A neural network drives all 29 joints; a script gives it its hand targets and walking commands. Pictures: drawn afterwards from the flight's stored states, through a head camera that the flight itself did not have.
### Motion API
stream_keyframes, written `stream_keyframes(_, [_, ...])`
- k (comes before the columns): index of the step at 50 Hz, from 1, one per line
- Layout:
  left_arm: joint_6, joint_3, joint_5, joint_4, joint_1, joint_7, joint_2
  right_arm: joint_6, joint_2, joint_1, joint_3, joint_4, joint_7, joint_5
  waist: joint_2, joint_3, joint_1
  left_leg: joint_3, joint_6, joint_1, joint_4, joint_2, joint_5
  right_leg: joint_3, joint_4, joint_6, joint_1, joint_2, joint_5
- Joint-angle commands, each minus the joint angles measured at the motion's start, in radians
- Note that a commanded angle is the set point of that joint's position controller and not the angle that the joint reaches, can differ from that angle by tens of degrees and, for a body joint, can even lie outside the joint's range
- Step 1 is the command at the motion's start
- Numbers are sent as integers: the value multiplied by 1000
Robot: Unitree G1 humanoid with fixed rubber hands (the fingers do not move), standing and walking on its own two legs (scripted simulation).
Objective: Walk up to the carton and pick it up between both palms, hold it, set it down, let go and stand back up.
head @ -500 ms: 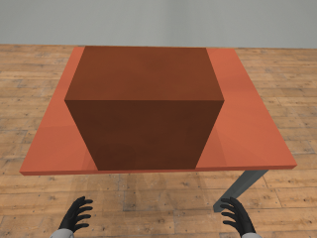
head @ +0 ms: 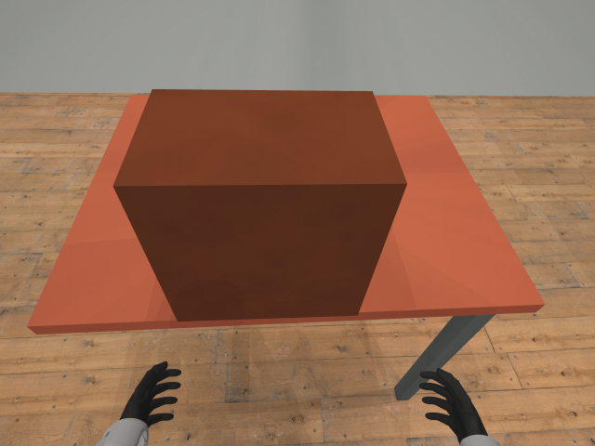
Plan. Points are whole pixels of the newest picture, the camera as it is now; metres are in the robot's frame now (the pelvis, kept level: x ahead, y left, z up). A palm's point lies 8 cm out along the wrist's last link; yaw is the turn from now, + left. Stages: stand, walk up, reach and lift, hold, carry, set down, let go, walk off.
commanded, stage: stand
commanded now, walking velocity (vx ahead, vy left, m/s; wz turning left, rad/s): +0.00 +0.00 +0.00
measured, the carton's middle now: (267, 215) +0.40 +0.06 +0.08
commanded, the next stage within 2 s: none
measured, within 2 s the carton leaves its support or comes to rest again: neither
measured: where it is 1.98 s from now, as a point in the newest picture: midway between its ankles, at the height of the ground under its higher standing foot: outside the picture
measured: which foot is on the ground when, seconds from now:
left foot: down 0.00-1.00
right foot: down 0.00-1.00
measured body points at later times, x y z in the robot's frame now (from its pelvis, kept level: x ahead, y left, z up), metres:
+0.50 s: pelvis -0.03 +0.02 -0.01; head -0.03 +0.03 +0.44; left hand +0.10 +0.25 -0.13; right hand +0.00 -0.24 -0.14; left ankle -0.01 +0.13 -0.75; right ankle -0.01 -0.11 -0.75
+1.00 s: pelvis -0.04 +0.03 -0.01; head -0.05 +0.03 +0.44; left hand +0.05 +0.25 -0.15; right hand -0.05 -0.23 -0.16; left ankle -0.01 +0.12 -0.75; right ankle -0.01 -0.11 -0.74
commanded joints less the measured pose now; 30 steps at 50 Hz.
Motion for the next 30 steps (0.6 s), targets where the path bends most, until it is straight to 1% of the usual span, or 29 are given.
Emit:
stream_keyframes(1, [-141, 74, 72, 28, 158, -15, 198, 165, -188, 60, -71, -51, -18, -70, 151, -3, 3, -49, 34, -39, 62, 114, 149, 81, 46, 19, -269, -83, 143])
stream_keyframes(2, [-149, 64, 75, 29, 136, -17, 172, 185, -171, 47, -67, -73, -17, -71, 115, 22, -4, -49, 35, -87, 45, 112, -9, 85, 39, 19, -293, -67, 74])
stream_keyframes(3, [-162, 61, 83, 9, 89, -15, 162, 196, -173, 75, -70, -81, -20, -55, 84, -5, -26, -52, 32, -100, 50, 101, 3, 93, 55, 17, -249, -71, 168])
stream_keyframes(4, [-176, 56, 80, -6, 49, -19, 149, 200, -176, 120, -67, -60, -19, -37, 55, -87, -42, -37, 33, -108, 76, 87, 64, 101, 88, 11, -185, -78, 282])
stream_keyframes(5, [-185, 53, 68, -7, 36, -24, 138, 202, -175, 135, -63, -40, -14, -24, 22, -144, -43, -21, 29, -105, 99, 68, 63, 107, 105, 5, -166, -80, 331])
stream_keyframes(6, [-189, 51, 56, -1, 47, -26, 132, 205, -173, 120, -63, -37, -10, -18, -11, -167, -37, -7, 27, -85, 122, 57, 19, 122, 100, -3, -197, -85, 336])
stream_keyframes(8, [-193, 47, 41, 23, 71, -27, 132, 206, -166, 53, -62, -60, -1, -22, -82, -200, -22, -9, 27, -34, 166, 51, 2, 158, 76, -14, -253, -97, 363])
stream_keyframes(10, [-194, 48, 41, 36, 65, -24, 143, 203, -149, 55, -56, -57, 5, -25, -111, -218, -28, -8, 27, -65, 184, 43, 3, 178, 78, -31, -228, -110, 387])
stream_keyframes(11, [-192, 50, 43, 38, 62, -23, 149, 202, -144, 72, -53, -44, 6, -26, -112, -221, -31, -6, 28, -88, 182, 39, -11, 187, 79, -39, -215, -117, 371])
stream_keyframes(13, [-187, 53, 45, 47, 84, -19, 153, 202, -154, 86, -53, -22, 4, -29, -82, -205, -23, -15, 35, -92, 164, 46, -25, 201, 80, -41, -241, -117, 313])
stream_keyframes(15, [-181, 49, 44, 66, 120, -17, 145, 204, -175, 89, -57, -9, -1, -33, -13, -172, -15, -39, 52, -88, 121, 78, -9, 184, 98, -27, -293, -94, 232])
stream_keyframes(17, [-172, 40, 43, 81, 137, -16, 119, 207, -189, 100, -58, 9, -6, -34, 96, -126, -11, -88, 84, -153, 29, 137, -7, 124, 159, -5, -289, -41, 131])
stream_keyframes(18, [-165, 37, 44, 87, 147, -16, 110, 209, -185, 101, -54, 19, -8, -34, 137, -103, -5, -108, 103, -203, -8, 165, 3, 102, 181, 3, -262, -22, 82])
stream_keyframes(19, [-160, 37, 46, 92, 157, -17, 111, 209, -178, 100, -50, 29, -11, -33, 159, -84, 2, -109, 113, -242, -23, 178, 5, 95, 188, 5, -239, -19, 51])
stream_keyframes(20, [-157, 37, 47, 97, 167, -18, 114, 210, -172, 99, -46, 35, -13, -32, 167, -74, 7, -99, 114, -262, -28, 177, -12, 98, 188, 5, -229, -22, 45])
stream_keyframes(22, [-154, 37, 48, 110, 179, -18, 120, 212, -170, 108, -45, 46, -17, -30, 154, -57, 6, -78, 104, -276, -41, 160, -115, 107, 180, 2, -244, -25, 61])
stream_keyframes(24, [-152, 36, 48, 119, 173, -15, 121, 218, -174, 126, -47, 58, -20, -27, 121, -31, -3, -76, 95, -301, -58, 147, -248, 116, 166, 0, -260, -27, 60])
stream_keyframes(25, [-153, 35, 49, 121, 169, -13, 120, 221, -177, 134, -48, 64, -20, -26, 98, -18, -7, -75, 92, -311, -60, 141, -289, 124, 155, -1, -268, -30, 52])
stream_keyframes(28, [-159, 34, 49, 128, 164, -6, 120, 228, -186, 151, -53, 77, -21, -22, -3, -5, -18, -55, 83, -276, -22, 112, -310, 175, 87, -5, -343, -47, -16])
stream_keyframes(30, [-163, 34, 48, 132, 153, -3, 126, 228, -178, 162, -52, 82, -19, -18, -86, -9, -33, -42, 74, -226, 23, 83, -280, 236, 4, -11, -411, -69, -119])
